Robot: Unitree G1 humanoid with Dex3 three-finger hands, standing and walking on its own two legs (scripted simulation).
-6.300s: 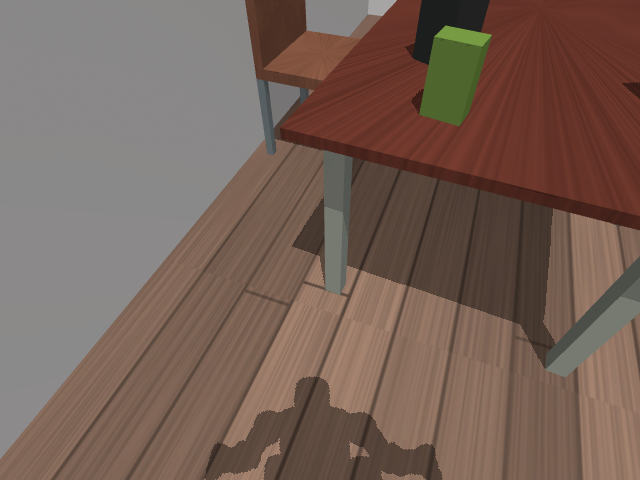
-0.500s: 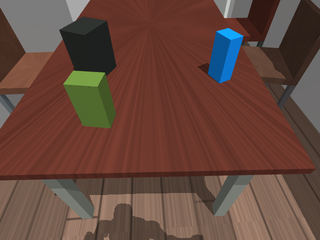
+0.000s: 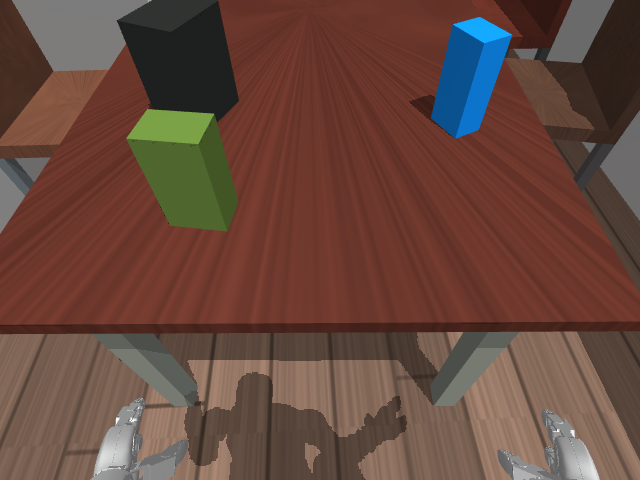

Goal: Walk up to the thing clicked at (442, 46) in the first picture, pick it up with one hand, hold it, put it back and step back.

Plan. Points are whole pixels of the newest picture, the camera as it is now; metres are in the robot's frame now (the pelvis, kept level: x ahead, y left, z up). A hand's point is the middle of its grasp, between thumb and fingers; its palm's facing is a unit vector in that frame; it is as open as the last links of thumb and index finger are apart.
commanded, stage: rise first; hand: left
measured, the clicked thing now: (190, 174) +0.53 +0.24 +0.06
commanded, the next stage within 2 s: go down in 1.56 s
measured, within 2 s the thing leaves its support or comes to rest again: neither
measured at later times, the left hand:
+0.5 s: hand (96, 405) +0.21 +0.28 +0.02, palm faces +0.32 -0.87 -0.37, open 17.4 cm
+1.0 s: hand (23, 394) +0.19 +0.29 +0.11, palm faces +0.43 -0.78 -0.45, open 17.6 cm
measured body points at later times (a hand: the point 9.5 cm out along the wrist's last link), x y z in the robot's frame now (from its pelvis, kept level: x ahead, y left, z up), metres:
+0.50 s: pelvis +0.03 +0.01 +0.00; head +0.02 +0.00 +0.45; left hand +0.18 +0.32 +0.05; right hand +0.19 -0.25 -0.07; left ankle +0.01 +0.13 -0.74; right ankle +0.01 -0.12 -0.74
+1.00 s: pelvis +0.01 +0.00 +0.00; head +0.01 -0.02 +0.45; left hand +0.16 +0.33 +0.14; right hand +0.18 -0.26 -0.08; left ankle +0.01 +0.13 -0.74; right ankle +0.01 -0.12 -0.74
